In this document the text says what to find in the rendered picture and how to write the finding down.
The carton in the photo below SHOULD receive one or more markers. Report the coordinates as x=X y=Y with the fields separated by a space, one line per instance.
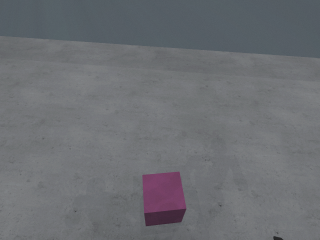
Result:
x=163 y=198

